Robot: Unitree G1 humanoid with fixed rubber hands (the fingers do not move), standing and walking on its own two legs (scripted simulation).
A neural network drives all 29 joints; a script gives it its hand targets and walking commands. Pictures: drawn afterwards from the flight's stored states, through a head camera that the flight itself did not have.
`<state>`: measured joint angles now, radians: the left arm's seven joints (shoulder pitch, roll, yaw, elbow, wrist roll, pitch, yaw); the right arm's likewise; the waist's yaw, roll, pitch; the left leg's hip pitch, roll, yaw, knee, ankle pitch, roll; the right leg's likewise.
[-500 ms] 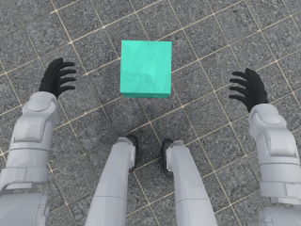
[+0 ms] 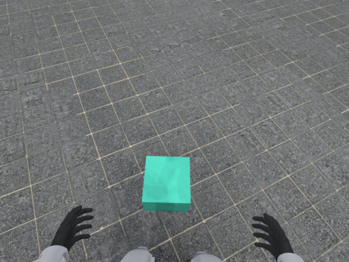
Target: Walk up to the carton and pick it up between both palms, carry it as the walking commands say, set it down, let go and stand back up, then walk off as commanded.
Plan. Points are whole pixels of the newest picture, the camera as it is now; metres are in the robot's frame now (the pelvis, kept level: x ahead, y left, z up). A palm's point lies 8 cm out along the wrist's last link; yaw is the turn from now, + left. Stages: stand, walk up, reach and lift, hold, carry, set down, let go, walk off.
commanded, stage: let go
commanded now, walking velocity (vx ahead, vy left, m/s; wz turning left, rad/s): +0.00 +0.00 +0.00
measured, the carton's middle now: (167, 184) +0.52 +0.03 -0.67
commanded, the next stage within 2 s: stand in 0.42 s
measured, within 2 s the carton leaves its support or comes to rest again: neither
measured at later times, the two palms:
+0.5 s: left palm (63, 238) +0.18 +0.24 -0.06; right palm (285, 247) +0.18 -0.24 -0.06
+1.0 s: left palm (56, 242) +0.17 +0.25 -0.05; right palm out of the picture +0.14 -0.27 -0.07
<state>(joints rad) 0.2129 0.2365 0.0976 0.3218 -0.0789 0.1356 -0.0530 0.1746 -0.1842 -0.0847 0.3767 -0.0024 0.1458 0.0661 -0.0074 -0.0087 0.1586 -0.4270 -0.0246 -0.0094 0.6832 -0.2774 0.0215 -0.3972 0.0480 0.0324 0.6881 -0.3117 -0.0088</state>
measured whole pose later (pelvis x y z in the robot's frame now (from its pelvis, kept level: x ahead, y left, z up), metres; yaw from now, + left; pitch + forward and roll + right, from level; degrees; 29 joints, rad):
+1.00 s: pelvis +0.03 +0.00 +0.01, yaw +0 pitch -2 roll +0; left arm 0.28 0.23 0.08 0.61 -0.07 0.00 0.00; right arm 0.29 -0.26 -0.07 0.74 0.00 -0.01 0.03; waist -0.01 -0.01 -0.13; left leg -0.26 -0.03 -0.01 0.57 -0.28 0.02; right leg -0.23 0.04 0.04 0.57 -0.31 -0.01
